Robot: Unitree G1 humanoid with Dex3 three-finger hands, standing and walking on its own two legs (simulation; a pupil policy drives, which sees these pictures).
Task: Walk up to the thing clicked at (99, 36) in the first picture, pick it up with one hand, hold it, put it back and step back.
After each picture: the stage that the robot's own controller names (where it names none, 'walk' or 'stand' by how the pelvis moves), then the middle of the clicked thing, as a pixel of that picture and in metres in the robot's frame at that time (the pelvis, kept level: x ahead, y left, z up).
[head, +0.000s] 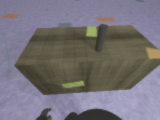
stand; (100, 39) +0.69 -0.04 +0.09
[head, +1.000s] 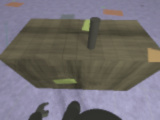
rise first; (92, 35) +0.62 +0.06 +0.12
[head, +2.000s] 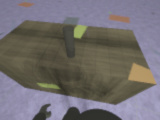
stand; (69, 43) +0.51 +0.21 +0.12
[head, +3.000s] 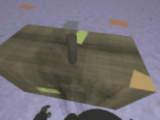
stand; (72, 50) +0.48 +0.18 +0.09
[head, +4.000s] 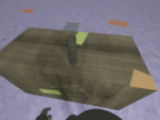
stand; (72, 51) +0.49 +0.18 +0.09
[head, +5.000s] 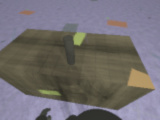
stand; (70, 51) +0.48 +0.20 +0.09
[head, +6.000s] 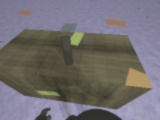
stand; (67, 52) +0.48 +0.22 +0.09
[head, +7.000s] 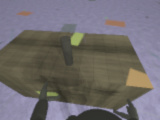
rise first; (67, 52) +0.47 +0.22 +0.09
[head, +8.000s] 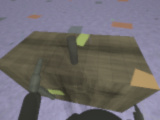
go down; (73, 51) +0.49 +0.21 +0.09
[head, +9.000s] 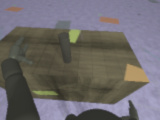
go down; (66, 49) +0.49 +0.20 +0.10
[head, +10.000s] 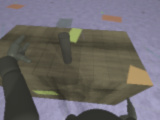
go down; (66, 50) +0.48 +0.20 +0.10
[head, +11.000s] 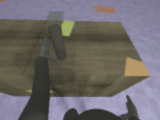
close in; (59, 45) +0.48 +0.21 +0.12
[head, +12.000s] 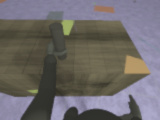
lift; (59, 44) +0.48 +0.20 +0.13
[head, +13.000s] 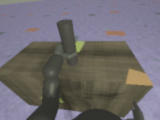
lift; (69, 45) +0.34 +0.14 +0.30
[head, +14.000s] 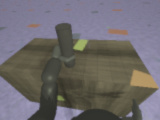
hold; (67, 49) +0.33 +0.17 +0.27
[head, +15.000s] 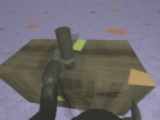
hold; (67, 51) +0.33 +0.17 +0.26
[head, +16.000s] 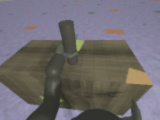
crouch; (70, 45) +0.36 +0.14 +0.28
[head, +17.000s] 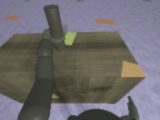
crouch; (56, 31) +0.47 +0.21 +0.28
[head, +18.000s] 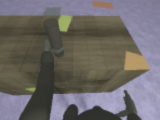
lower; (56, 41) +0.49 +0.21 +0.14
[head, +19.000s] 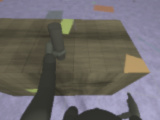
lower; (58, 44) +0.47 +0.21 +0.14
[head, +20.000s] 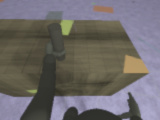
lower; (58, 44) +0.47 +0.21 +0.13
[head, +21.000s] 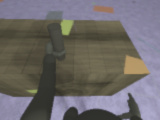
lower; (58, 44) +0.47 +0.21 +0.13
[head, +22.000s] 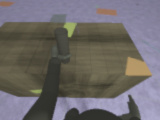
open; (63, 48) +0.46 +0.19 +0.13
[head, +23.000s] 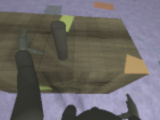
rise; (61, 44) +0.46 +0.19 +0.14
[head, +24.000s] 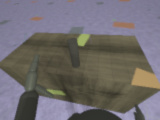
sink last; (74, 54) +0.46 +0.19 +0.10
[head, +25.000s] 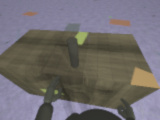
stand; (73, 54) +0.45 +0.18 +0.09
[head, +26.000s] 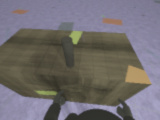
stand; (68, 54) +0.45 +0.20 +0.09
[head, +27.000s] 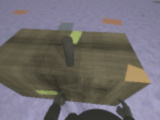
stand; (69, 53) +0.46 +0.20 +0.09
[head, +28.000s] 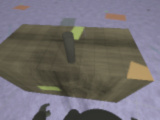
walk; (70, 49) +0.47 +0.19 +0.10
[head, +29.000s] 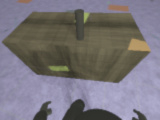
walk; (79, 26) +0.71 +0.17 +0.11
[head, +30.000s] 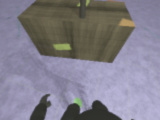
walk; (82, 5) +1.09 +0.18 +0.12
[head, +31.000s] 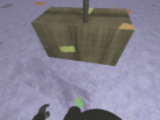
stand; (85, 12) +1.17 +0.17 +0.11
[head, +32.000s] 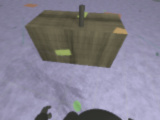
stand; (81, 16) +1.14 +0.20 +0.09
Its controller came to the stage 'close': yes
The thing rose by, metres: 0.22
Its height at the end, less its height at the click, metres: +0.00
